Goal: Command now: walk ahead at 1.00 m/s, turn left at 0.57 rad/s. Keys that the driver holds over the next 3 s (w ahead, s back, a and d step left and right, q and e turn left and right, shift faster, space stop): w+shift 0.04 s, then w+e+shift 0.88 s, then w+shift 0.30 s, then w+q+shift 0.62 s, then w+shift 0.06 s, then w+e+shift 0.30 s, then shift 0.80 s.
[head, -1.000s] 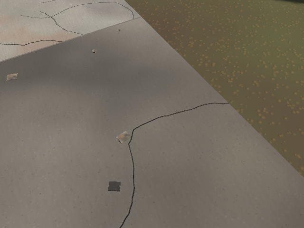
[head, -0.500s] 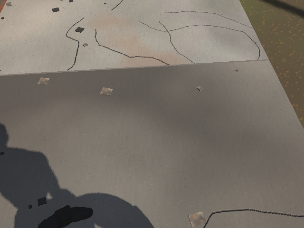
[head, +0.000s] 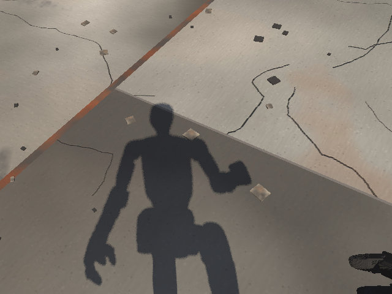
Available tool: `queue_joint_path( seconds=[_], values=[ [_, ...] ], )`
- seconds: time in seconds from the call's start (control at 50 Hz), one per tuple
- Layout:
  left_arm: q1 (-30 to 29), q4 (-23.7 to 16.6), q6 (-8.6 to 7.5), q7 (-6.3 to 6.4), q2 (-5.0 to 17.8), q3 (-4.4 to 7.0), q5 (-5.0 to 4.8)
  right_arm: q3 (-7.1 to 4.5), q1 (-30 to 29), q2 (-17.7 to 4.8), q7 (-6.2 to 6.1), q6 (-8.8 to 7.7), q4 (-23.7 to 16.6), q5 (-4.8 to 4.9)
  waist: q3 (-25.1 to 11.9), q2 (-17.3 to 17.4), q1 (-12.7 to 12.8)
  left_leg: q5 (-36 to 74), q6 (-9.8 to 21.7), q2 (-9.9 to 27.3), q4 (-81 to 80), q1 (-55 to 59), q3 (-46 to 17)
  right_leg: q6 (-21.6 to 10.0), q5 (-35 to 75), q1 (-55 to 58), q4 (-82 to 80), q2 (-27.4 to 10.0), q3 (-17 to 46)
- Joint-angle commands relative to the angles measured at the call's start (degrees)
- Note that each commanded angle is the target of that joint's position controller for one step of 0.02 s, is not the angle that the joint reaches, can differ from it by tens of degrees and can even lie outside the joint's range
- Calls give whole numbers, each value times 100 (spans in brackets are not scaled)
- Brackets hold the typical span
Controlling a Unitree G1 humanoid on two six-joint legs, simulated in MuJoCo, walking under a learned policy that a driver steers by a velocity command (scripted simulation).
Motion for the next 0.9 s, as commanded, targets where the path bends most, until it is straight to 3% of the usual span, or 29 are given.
queue_joint_path(
  seconds=[0.02,0.04,0.08,0.1,0.12,0.14,0.16,0.18,0.2,0.22,0.24,0.3,0.34,0.38,0.46,0.52,0.54,0.58,0.6,0.62,0.64,0.66,0.68,0.7,0.72,0.76,0.8,0.84,0.9],
  values=[
    [-436,-333,-176,-31,441,-7,-7,146,-537,34,100,-113,-414,-10,942,-456,-341,549,169,-128,-1381,744,458,-521,2708,-1139,-1499,-1219,263],
    [-252,-234,-153,-13,544,0,-10,181,-703,90,119,-144,-441,-7,996,-475,-289,524,280,-214,-1744,989,632,-531,3342,-947,-1536,-1288,147],
    [66,-37,-64,53,821,6,-48,175,-723,16,61,-196,-391,-37,749,-726,-378,8,427,-652,-2177,1592,947,-602,6285,-247,-939,-1399,78],
    [66,38,2,106,1030,27,-59,132,-368,-98,-7,-218,-288,-83,410,-956,-663,-405,497,-826,-2293,2095,957,-656,7537,53,-226,-1505,106],
    [-43,87,74,151,1205,46,-63,40,515,-279,-93,-238,-33,-113,-134,-1147,-1180,-742,611,-868,-2387,3084,781,-707,8118,36,932,-1597,221],
    [-269,61,131,160,1253,45,-122,-76,1792,-463,-206,-275,384,-124,-714,-1172,-1836,-506,731,-714,-2976,4561,468,-718,7621,-508,2469,-1474,304],
    [-230,-120,120,105,808,-38,-110,-242,2568,-952,-345,-275,660,-237,-1435,-736,-1887,-1686,739,359,-2861,6207,-728,-725,4464,-1858,4496,-1068,491],
    [345,-424,85,-9,-3,-182,-331,-356,2303,-1347,-407,-311,525,-263,-2406,767,-1051,-2687,1011,2205,-3458,7602,-3704,-574,-688,-3843,6703,-139,1039],
    [-376,-562,85,61,639,-36,-308,-390,2257,-1170,-441,-299,491,-143,-2259,-140,-1402,-2501,920,2160,-4137,6981,-3928,-715,-191,-4363,7073,-191,1650],
    [-772,-644,78,51,510,-39,-309,-303,2008,-819,-458,-368,705,-106,-1046,-293,-1152,-1975,838,1868,-4298,5997,-2912,-713,294,-4588,6728,-421,1624],
    [-735,-563,104,7,283,-90,-289,-245,1825,-498,-435,-443,832,-79,-297,-408,-874,-1447,707,1643,-4597,5003,-2216,-687,465,-4389,6228,-646,1579],
    [-411,-281,421,-147,-29,-93,-109,-125,1627,-10,-437,-636,1004,29,186,-128,-363,-977,400,1205,-5194,3745,-943,-550,597,-3749,5768,-917,1626],
    [-948,-440,539,-219,-106,-65,-79,-123,1678,48,-410,-750,1161,146,535,-105,-315,-317,241,1076,-5466,3717,-235,-498,865,-4266,5556,-1023,1536],
    [-1565,-686,539,-276,-209,-94,-109,-102,1711,129,-390,-813,1248,133,734,-36,-332,531,16,749,-5601,3621,602,-503,1533,-4492,5051,-947,1277],
    [-2391,-1005,468,-421,-211,-182,-143,-80,1829,7,-458,-861,1365,143,869,-191,-349,2374,-263,524,-5687,3763,1590,-756,2647,-3972,3348,-575,520],
    [-2302,-988,461,-460,1,-157,-122,-145,2004,-451,-618,-804,1383,158,480,-5,-152,5578,-484,735,-4889,4664,1785,-1029,2733,-3129,2619,86,-32],
    [-1845,-872,481,-431,169,-107,-134,-201,1930,-662,-690,-714,1329,121,166,201,130,6568,-529,849,-4227,4896,1751,-1100,2343,-2643,2622,304,-91],
    [159,-335,525,-312,683,140,-121,-308,1387,-967,-752,-481,1119,17,-737,351,1176,7071,-440,1082,-1622,4446,1520,-1416,1399,-631,2694,543,257],
    [1011,-82,527,-179,955,324,-155,-326,1170,-929,-675,-402,1090,2,-935,-77,1548,4942,-383,703,671,3644,1524,-1699,1023,422,2172,443,772],
    [427,-51,590,-73,1248,436,-268,-87,971,23,-522,-493,900,-80,-208,-1727,860,-1771,-471,-524,3013,1572,1268,-1903,1706,789,2211,-130,1894],
    [-46,-361,631,-86,1856,538,-59,24,1612,127,-508,-633,220,79,-1402,-2076,100,-2550,-696,-757,4264,-358,26,-3218,847,2238,1145,-1239,5054],
    [-269,-593,629,-36,1536,530,-75,80,1233,-126,-510,-797,153,-21,-1347,-832,280,-2050,-558,-421,3775,-746,-537,-3087,-700,1952,-97,-1580,6149],
    [-433,-513,602,17,1054,418,-67,59,1018,-302,-489,-862,194,-11,-397,31,3,-1593,-515,-106,2961,-580,-569,-2686,-979,814,-427,-1461,5802],
    [-602,-426,543,20,849,349,-94,73,892,-236,-496,-824,177,-75,64,332,-313,-1515,-562,108,2363,-183,-519,-2427,-501,-167,-440,-1212,5241],
    [-725,-485,432,47,839,321,-105,110,931,-196,-499,-697,182,-177,255,339,-500,-1566,-659,222,2004,237,-530,-2368,163,-917,-378,-982,4826],
    [-873,-504,264,41,701,245,-154,166,924,-80,-478,-412,153,-237,475,288,-743,-1675,-863,459,1126,851,-384,-2239,603,-2080,-523,-494,3993],
    [-883,-569,154,23,824,283,-162,235,294,22,-413,-356,-153,-189,618,84,-602,-1051,-966,497,-90,1186,-83,-2159,1159,-2641,-714,-136,3487],
    [-806,-589,139,-10,831,328,-183,318,-304,199,-350,-375,-376,-57,612,-158,-330,108,-957,367,-1346,1583,61,-1873,1636,-2674,-668,156,3201],
    [-491,-549,153,-76,926,407,-237,318,-644,166,-350,-404,-500,68,289,-519,64,1025,-828,29,-2420,1916,156,-1566,2766,-1828,-401,71,3310]
  ],
)
Next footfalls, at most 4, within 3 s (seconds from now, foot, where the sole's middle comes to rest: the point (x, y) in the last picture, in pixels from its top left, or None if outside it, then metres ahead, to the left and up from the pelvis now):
0.16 left None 0.33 0.08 -0.77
0.60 right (251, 226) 0.76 -0.10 -0.77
1.02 left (255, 139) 1.20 -0.13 -0.77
1.44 right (346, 121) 1.34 -0.56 -0.77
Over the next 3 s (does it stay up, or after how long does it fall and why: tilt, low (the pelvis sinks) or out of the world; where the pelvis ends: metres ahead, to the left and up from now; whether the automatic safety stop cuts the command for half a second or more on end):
stays up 2.25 -0.77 0.01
